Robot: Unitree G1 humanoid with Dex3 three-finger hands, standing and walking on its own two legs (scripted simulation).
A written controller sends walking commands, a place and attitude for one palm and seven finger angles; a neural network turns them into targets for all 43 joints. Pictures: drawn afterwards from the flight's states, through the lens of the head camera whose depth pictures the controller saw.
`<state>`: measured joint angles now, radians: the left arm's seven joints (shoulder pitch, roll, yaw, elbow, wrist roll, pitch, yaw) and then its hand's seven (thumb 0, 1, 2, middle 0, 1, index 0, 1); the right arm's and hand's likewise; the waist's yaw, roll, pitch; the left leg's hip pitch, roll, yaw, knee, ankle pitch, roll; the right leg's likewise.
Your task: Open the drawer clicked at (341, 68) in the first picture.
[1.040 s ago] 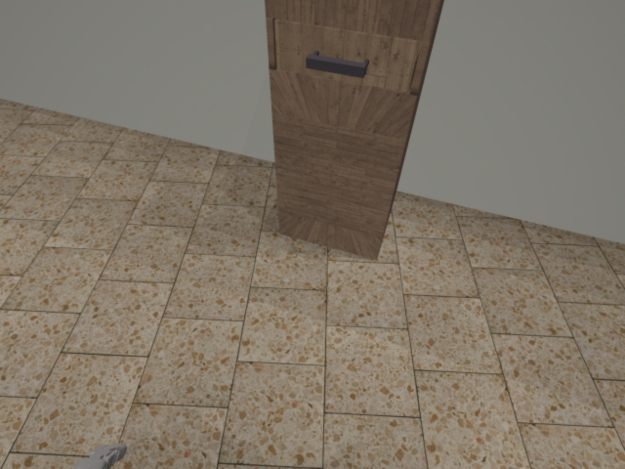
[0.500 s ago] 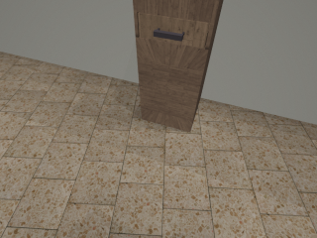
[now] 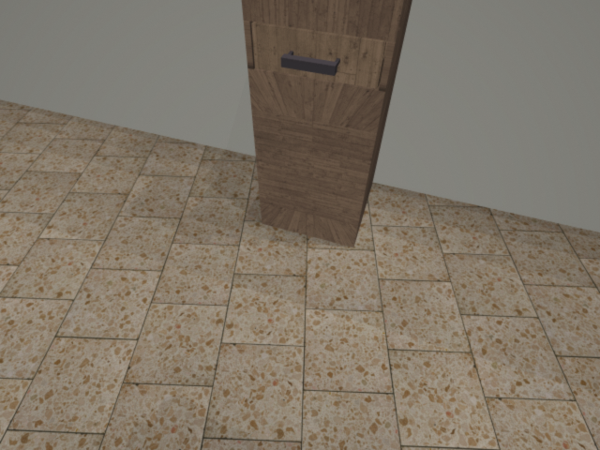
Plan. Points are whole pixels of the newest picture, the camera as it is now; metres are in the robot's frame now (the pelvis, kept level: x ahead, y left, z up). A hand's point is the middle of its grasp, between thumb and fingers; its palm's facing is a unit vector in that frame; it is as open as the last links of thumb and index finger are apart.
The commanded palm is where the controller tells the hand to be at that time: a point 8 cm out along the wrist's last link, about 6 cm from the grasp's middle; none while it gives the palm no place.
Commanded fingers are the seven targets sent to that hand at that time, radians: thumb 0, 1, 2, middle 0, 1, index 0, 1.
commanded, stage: look at it before walking up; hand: left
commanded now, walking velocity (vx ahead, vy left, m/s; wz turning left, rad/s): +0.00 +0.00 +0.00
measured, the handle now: (311, 61) +1.09 +0.02 +0.03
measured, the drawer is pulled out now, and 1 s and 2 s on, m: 0.00 0.00 0.00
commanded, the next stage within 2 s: walk to a spot facing it in 0.60 s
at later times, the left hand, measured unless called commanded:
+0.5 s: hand out of the picture +0.09 +0.25 -0.16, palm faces -0.02 -0.94 -0.34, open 7.4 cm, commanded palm none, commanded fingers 0.00 0.90 0.90 -0.20 -0.30 -0.20 -0.30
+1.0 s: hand out of the picture +0.04 +0.22 -0.19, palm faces +0.09 -0.97 -0.21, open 7.4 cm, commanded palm none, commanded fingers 0.00 0.90 0.90 -0.20 -0.30 -0.20 -0.30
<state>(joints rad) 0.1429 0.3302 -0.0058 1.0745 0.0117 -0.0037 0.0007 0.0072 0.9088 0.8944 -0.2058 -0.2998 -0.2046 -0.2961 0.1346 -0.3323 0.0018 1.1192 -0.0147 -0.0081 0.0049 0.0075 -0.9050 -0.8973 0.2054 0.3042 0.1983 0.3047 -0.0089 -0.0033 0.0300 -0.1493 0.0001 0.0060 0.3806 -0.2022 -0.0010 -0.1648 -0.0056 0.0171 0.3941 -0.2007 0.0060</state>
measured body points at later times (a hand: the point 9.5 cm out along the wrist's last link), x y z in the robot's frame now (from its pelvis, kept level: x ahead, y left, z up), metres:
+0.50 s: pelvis +0.01 +0.00 +0.00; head +0.02 +0.01 +0.45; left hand +0.09 +0.30 -0.13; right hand +0.10 -0.29 -0.13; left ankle +0.00 +0.12 -0.74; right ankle +0.01 -0.12 -0.74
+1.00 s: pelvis +0.05 +0.02 -0.01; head +0.05 +0.04 +0.44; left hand +0.03 +0.28 -0.17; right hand +0.07 -0.24 -0.15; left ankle +0.03 +0.12 -0.74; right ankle +0.01 -0.12 -0.75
